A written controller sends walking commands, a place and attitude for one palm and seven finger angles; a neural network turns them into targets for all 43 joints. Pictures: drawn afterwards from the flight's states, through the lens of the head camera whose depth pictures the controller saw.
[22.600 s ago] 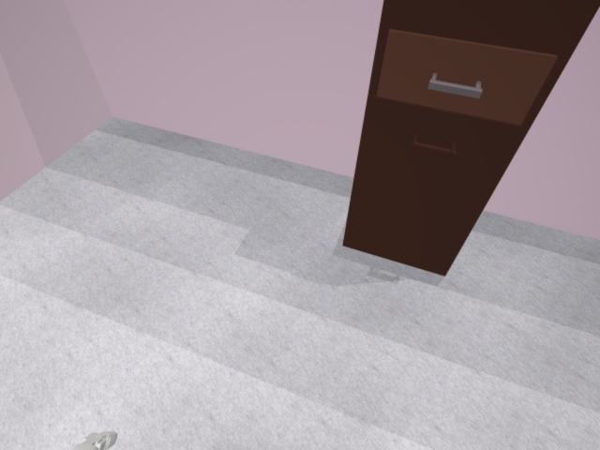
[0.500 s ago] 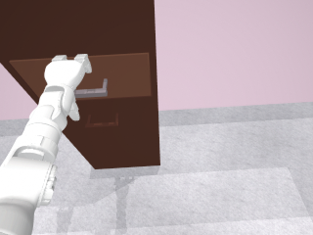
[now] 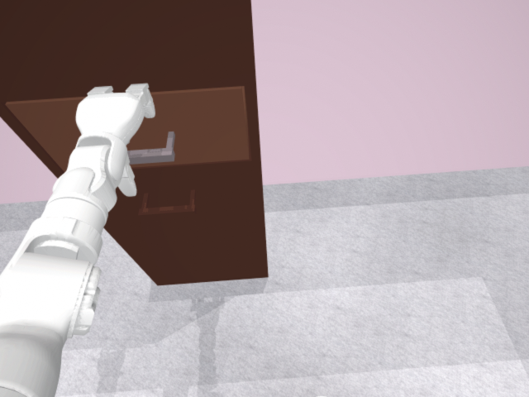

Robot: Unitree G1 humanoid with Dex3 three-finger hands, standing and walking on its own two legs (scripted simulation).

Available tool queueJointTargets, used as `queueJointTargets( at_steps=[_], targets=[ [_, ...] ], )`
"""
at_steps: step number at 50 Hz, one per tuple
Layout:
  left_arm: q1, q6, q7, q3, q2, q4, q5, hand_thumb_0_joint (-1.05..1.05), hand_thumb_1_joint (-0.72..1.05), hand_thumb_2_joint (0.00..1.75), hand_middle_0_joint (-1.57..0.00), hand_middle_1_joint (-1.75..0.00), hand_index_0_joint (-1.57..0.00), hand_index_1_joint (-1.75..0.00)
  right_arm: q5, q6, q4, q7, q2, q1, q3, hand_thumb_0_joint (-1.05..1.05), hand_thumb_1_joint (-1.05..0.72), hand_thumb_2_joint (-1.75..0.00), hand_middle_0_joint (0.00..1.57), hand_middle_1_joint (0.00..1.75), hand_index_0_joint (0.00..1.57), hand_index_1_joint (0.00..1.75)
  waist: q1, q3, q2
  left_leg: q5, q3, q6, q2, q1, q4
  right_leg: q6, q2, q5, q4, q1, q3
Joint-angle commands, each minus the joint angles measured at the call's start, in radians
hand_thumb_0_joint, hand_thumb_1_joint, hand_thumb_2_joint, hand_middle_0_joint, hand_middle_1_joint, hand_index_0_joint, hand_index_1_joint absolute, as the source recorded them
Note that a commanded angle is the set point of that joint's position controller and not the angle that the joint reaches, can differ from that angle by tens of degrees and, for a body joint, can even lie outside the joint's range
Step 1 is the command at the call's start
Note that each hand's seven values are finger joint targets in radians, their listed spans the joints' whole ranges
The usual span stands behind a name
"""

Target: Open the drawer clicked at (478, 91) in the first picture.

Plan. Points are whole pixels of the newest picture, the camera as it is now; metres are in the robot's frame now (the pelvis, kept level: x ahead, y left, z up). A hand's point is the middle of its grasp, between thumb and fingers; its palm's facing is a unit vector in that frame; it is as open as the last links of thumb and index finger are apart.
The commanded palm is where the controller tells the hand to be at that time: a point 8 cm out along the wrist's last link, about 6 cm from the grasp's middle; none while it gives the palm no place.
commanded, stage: re-aim the fingers above the handle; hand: left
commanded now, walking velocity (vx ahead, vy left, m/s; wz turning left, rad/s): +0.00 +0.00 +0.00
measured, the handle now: (139, 148) +0.53 +0.22 +0.04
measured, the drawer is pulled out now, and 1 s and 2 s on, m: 0.00 0.00 0.00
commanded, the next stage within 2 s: lower the fingers behind the handle in 0.18 s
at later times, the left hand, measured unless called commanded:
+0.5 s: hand (127, 141) +0.49 +0.21 +0.10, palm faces +0.01 +0.02 -1.00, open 13.6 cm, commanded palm +0.49 +0.23 +0.13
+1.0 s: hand (128, 142) +0.49 +0.21 +0.10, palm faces +0.03 +0.03 -1.00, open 13.7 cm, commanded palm +0.49 +0.23 +0.09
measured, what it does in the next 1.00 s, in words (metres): shifts its weight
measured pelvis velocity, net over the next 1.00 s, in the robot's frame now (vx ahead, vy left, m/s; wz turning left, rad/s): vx -0.06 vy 0.00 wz -0.01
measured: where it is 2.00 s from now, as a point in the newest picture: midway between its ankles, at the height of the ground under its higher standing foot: outside the picture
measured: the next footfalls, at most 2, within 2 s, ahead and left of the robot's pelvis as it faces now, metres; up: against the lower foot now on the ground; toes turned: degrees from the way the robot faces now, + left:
none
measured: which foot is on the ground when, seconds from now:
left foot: down 0.00-1.00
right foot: down 0.00-1.00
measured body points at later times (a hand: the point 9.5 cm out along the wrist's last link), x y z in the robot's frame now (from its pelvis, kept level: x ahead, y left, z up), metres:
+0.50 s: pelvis -0.03 +0.00 -0.01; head +0.06 -0.02 +0.43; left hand +0.49 +0.20 +0.15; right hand -0.01 -0.29 -0.14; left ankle -0.04 +0.10 -0.73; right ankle +0.02 -0.11 -0.73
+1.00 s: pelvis -0.06 +0.00 -0.03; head +0.05 -0.01 +0.41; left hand +0.49 +0.20 +0.15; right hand -0.07 -0.28 -0.15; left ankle -0.04 +0.10 -0.73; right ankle +0.02 -0.11 -0.73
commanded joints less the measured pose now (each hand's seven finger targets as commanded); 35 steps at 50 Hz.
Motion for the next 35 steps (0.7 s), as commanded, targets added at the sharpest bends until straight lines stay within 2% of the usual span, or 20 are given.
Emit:
queueJointTargets(
  at_steps=[1, 3, 5, 6, 8, 9, 10, 13, 15, 19, 22, 23, 24, 25, 26, 27, 31, 32, 33, 35],
  targets=[
    [-0.476, 0.025, 0.024, 0.072, 0.311, -0.124, 0.010, 0.00, -0.50, 0.30, -0.30, -1.20, -0.30, -1.20, -0.003, -0.031, -0.075, -0.018, -0.155, 0.096, -0.051, 0.00, -0.90, -0.90, 0.20, 0.30, 0.20, 0.30, -0.023, -0.344, -0.069, 0.259, -0.015, 0.014, -0.022, 0.025, -0.044, -0.004, 0.017, 0.223, -0.039, 0.292, 0.036],
    [-0.483, 0.022, 0.029, 0.073, 0.310, -0.124, 0.011, 0.00, -0.50, 0.30, -0.30, -1.20, -0.30, -1.20, -0.005, -0.037, -0.075, -0.018, -0.153, 0.101, -0.052, 0.00, -0.90, -0.90, 0.20, 0.30, 0.20, 0.30, -0.023, -0.352, -0.047, 0.251, -0.013, 0.014, -0.023, 0.024, -0.038, -0.005, 0.017, 0.217, -0.036, 0.287, 0.039],
    [-0.485, 0.021, 0.031, 0.090, 0.331, -0.112, 0.014, 0.00, -0.50, 0.30, -0.30, -1.20, -0.30, -1.20, -0.006, -0.037, -0.075, -0.020, -0.156, 0.105, -0.052, 0.00, -0.90, -0.90, 0.20, 0.30, 0.20, 0.30, -0.025, -0.356, -0.066, 0.254, -0.013, 0.015, -0.023, 0.010, -0.034, -0.005, 0.017, 0.226, -0.036, 0.297, 0.043],
    [-0.501, 0.025, 0.032, 0.066, 0.317, -0.095, 0.015, 0.00, -0.50, 0.30, -0.30, -1.20, -0.30, -1.20, -0.003, -0.039, -0.072, -0.022, -0.157, 0.111, -0.050, 0.00, -0.90, -0.90, 0.20, 0.30, 0.20, 0.30, -0.040, -0.336, -0.078, 0.222, -0.015, 0.015, -0.021, -0.002, -0.037, 0.000, 0.016, 0.196, -0.040, 0.274, 0.040],
    [-0.482, 0.030, 0.033, 0.087, 0.344, -0.071, 0.017, 0.00, -0.50, 0.30, -0.30, -1.20, -0.30, -1.20, 0.000, -0.044, -0.071, -0.023, -0.161, 0.113, -0.048, 0.00, -0.90, -0.90, 0.20, 0.30, 0.20, 0.30, -0.027, -0.326, -0.068, 0.203, -0.012, 0.014, -0.024, -0.019, -0.037, -0.002, 0.016, 0.179, -0.038, 0.271, 0.041],
    [-0.524, 0.030, 0.034, 0.059, 0.323, -0.088, 0.015, 0.00, -0.50, 0.30, -0.30, -1.20, -0.30, -1.20, 0.000, -0.046, -0.073, -0.024, -0.162, 0.114, -0.048, 0.00, -0.90, -0.90, 0.20, 0.30, 0.20, 0.30, -0.045, -0.333, -0.058, 0.186, -0.013, 0.015, -0.023, -0.015, -0.036, 0.001, 0.015, 0.163, -0.043, 0.257, 0.047],
    [-0.555, 0.023, 0.037, 0.077, 0.340, -0.096, 0.022, 0.00, -0.50, 0.30, -0.30, -1.20, -0.30, -1.20, -0.002, -0.048, -0.068, -0.024, -0.163, 0.121, -0.052, 0.00, -0.90, -0.90, 0.20, 0.30, 0.20, 0.30, -0.045, -0.353, -0.056, 0.196, -0.014, 0.016, -0.022, -0.010, -0.031, -0.002, 0.015, 0.168, -0.041, 0.262, 0.048],
    [-0.538, 0.036, 0.038, 0.058, 0.335, -0.041, 0.025, 0.00, -0.50, 0.30, -0.30, -1.20, -0.30, -1.20, 0.001, -0.052, -0.066, -0.026, -0.164, 0.126, -0.047, 0.00, -0.90, -0.90, 0.20, 0.30, 0.20, 0.30, -0.051, -0.313, -0.048, 0.155, -0.014, 0.014, -0.023, -0.040, -0.031, 0.000, 0.014, 0.130, -0.042, 0.231, 0.048],
    [-0.546, 0.036, 0.039, 0.084, 0.368, -0.023, 0.024, 0.00, -0.50, 0.30, -0.30, -1.20, -0.30, -1.20, 0.002, -0.055, -0.062, -0.028, -0.172, 0.132, -0.048, 0.00, -0.90, -0.90, 0.20, 0.30, 0.20, 0.30, -0.058, -0.318, -0.085, 0.133, -0.012, 0.018, -0.024, -0.056, -0.026, 0.004, 0.015, 0.113, -0.049, 0.238, 0.055],
    [-0.540, 0.044, 0.034, 0.073, 0.385, 0.031, 0.026, 0.00, -0.50, 0.30, -0.30, -1.20, -0.30, -1.20, 0.005, -0.063, -0.061, -0.033, -0.177, 0.139, -0.039, 0.00, -0.90, -0.90, 0.20, 0.30, 0.20, 0.30, -0.066, -0.285, -0.084, 0.066, -0.009, 0.015, -0.023, -0.114, -0.020, 0.009, 0.008, 0.056, -0.046, 0.210, 0.061],
    [-0.514, 0.043, 0.031, 0.066, 0.374, 0.060, 0.029, 0.00, -0.50, 0.30, -0.30, -1.20, -0.30, -1.20, 0.005, -0.067, -0.065, -0.033, -0.177, 0.149, -0.039, 0.00, -0.90, -0.90, 0.20, 0.30, 0.20, 0.30, -0.063, -0.294, -0.076, 0.052, -0.007, 0.016, -0.025, -0.129, -0.011, 0.008, 0.009, 0.042, -0.040, 0.200, 0.062],
    [-0.538, 0.040, 0.030, 0.051, 0.362, 0.056, 0.032, 0.00, -0.50, 0.30, -0.30, -1.20, -0.30, -1.20, 0.005, -0.069, -0.064, -0.033, -0.178, 0.152, -0.038, 0.00, -0.90, -0.90, 0.20, 0.30, 0.20, 0.30, -0.074, -0.287, -0.061, 0.042, -0.011, 0.014, -0.020, -0.126, -0.010, 0.007, 0.009, 0.028, -0.036, 0.171, 0.058],
    [-0.522, 0.042, 0.029, 0.050, 0.358, 0.074, 0.032, 0.00, -0.50, 0.30, -0.30, -1.20, -0.30, -1.20, 0.006, -0.072, -0.065, -0.032, -0.178, 0.158, -0.039, 0.00, -0.90, -0.90, 0.20, 0.30, 0.20, 0.30, -0.071, -0.285, -0.071, 0.027, -0.010, 0.016, -0.023, -0.133, -0.005, 0.008, 0.012, 0.009, -0.036, 0.160, 0.057],
    [-0.530, 0.043, 0.028, 0.043, 0.347, 0.088, 0.030, 0.00, -0.50, 0.30, -0.30, -1.20, -0.30, -1.20, 0.006, -0.073, -0.062, -0.032, -0.183, 0.162, -0.039, 0.00, -0.90, -0.90, 0.20, 0.30, 0.20, 0.30, -0.085, -0.273, -0.104, 0.017, -0.014, 0.017, -0.020, -0.138, -0.004, 0.009, 0.013, -0.001, -0.044, 0.149, 0.057],
    [-0.549, 0.042, 0.030, 0.043, 0.361, 0.092, 0.029, 0.00, -0.50, 0.30, -0.30, -1.20, -0.30, -1.20, 0.006, -0.077, -0.060, -0.033, -0.187, 0.166, -0.037, 0.00, -0.90, -0.90, 0.20, 0.30, 0.20, 0.30, -0.092, -0.258, -0.102, -0.010, -0.014, 0.017, -0.018, -0.158, -0.003, 0.013, 0.009, -0.027, -0.045, 0.135, 0.063],
    [-0.531, 0.043, 0.029, 0.064, 0.388, 0.098, 0.029, 0.00, -0.50, 0.30, -0.30, -1.20, -0.30, -1.20, 0.006, -0.078, -0.062, -0.034, -0.189, 0.166, -0.035, 0.00, -0.90, -0.90, 0.20, 0.30, 0.20, 0.30, -0.078, -0.278, -0.093, -0.018, -0.010, 0.018, -0.023, -0.171, 0.004, 0.012, 0.010, -0.033, -0.038, 0.146, 0.066],
    [-0.554, 0.046, 0.021, 0.047, 0.392, 0.128, 0.035, 0.00, -0.50, 0.30, -0.30, -1.20, -0.30, -1.20, 0.008, -0.083, -0.063, -0.036, -0.195, 0.181, -0.032, 0.00, -0.90, -0.90, 0.20, 0.30, 0.20, 0.30, -0.099, -0.268, -0.101, -0.055, -0.013, 0.019, -0.019, -0.205, 0.018, 0.015, 0.009, -0.071, -0.028, 0.106, 0.064],
    [-0.540, 0.047, 0.019, 0.037, 0.376, 0.137, 0.037, 0.00, -0.50, 0.30, -0.30, -1.20, -0.30, -1.20, 0.009, -0.084, -0.068, -0.035, -0.194, 0.184, -0.032, 0.00, -0.90, -0.90, 0.20, 0.30, 0.20, 0.30, -0.091, -0.275, -0.090, -0.065, -0.015, 0.018, -0.023, -0.209, 0.019, 0.012, 0.011, -0.082, -0.022, 0.097, 0.059],
    [-0.534, 0.049, 0.016, 0.017, 0.347, 0.152, 0.034, 0.00, -0.50, 0.30, -0.30, -1.20, -0.30, -1.20, 0.010, -0.087, -0.069, -0.035, -0.192, 0.185, -0.031, 0.00, -0.90, -0.90, 0.20, 0.30, 0.20, 0.30, -0.098, -0.256, -0.094, -0.074, -0.016, 0.018, -0.021, -0.210, 0.019, 0.012, 0.012, -0.092, -0.024, 0.078, 0.055],
    [-0.543, 0.051, 0.015, 0.044, 0.381, 0.161, 0.031, 0.00, -0.50, 0.30, -0.30, -1.20, -0.30, -1.20, 0.008, -0.086, -0.063, -0.034, -0.201, 0.192, -0.031, 0.00, -0.90, -0.90, 0.20, 0.30, 0.20, 0.30, -0.103, -0.263, -0.112, -0.077, -0.018, 0.021, -0.019, -0.223, 0.033, 0.012, 0.013, -0.095, -0.019, 0.072, 0.061]
  ],
)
